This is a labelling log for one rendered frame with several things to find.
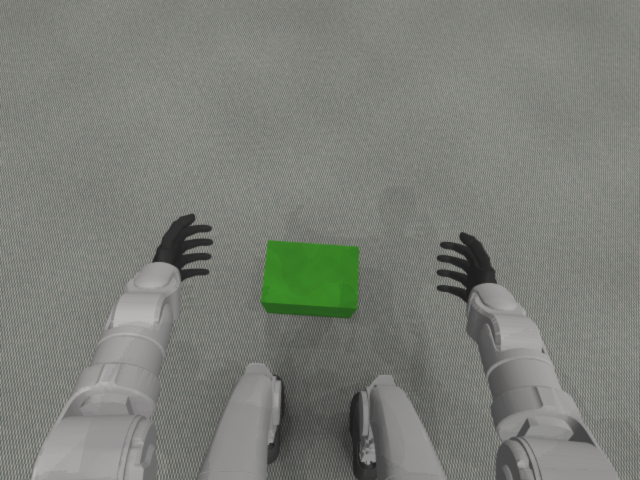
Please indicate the robot right thigh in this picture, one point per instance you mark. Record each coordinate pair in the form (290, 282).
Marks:
(402, 447)

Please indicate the robot right upper arm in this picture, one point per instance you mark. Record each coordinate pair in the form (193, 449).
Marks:
(530, 458)

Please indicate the robot right shin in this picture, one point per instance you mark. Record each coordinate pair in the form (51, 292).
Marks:
(367, 447)

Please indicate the left robot forearm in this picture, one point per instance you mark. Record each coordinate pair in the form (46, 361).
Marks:
(122, 377)

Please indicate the carton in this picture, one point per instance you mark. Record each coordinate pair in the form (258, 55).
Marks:
(310, 279)

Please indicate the left robot hand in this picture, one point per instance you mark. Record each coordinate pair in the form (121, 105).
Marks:
(173, 246)

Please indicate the robot left upper arm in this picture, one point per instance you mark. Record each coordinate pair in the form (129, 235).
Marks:
(103, 447)

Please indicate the right robot hand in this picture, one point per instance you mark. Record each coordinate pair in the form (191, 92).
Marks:
(478, 266)

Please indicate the right robot forearm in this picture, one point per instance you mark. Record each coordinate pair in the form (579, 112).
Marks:
(527, 397)

